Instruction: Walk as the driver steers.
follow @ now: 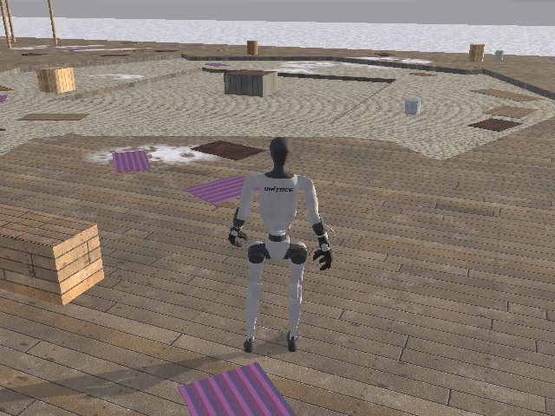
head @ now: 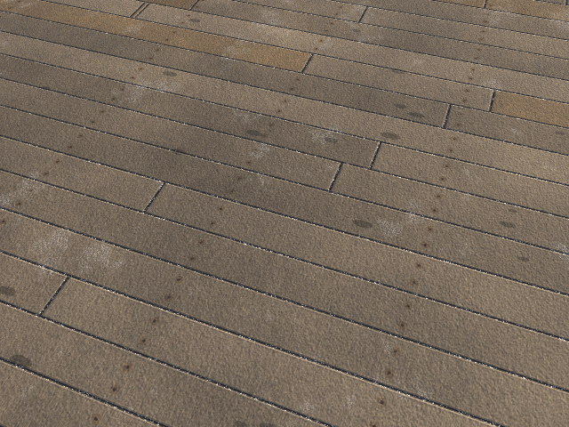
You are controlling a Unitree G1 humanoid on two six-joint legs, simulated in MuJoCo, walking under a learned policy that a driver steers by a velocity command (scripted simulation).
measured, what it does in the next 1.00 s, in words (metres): walks ahead, turning left: left foot, then right foot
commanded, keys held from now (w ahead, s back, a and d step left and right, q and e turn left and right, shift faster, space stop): w+q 1.00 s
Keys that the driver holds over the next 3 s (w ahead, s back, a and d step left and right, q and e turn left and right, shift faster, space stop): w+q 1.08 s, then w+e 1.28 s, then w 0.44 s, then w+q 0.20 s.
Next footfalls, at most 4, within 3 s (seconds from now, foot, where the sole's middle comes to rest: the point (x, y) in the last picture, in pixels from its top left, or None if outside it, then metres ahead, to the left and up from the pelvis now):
0.42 left None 0.36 0.17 -0.77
0.90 right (267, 338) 0.69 0.08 -0.77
1.40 left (125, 329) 0.74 0.45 -0.77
1.90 right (184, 215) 1.11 0.33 -0.77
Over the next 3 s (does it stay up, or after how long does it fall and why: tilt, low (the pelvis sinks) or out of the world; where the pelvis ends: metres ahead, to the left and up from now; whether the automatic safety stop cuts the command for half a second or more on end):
stays up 1.51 0.40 0.00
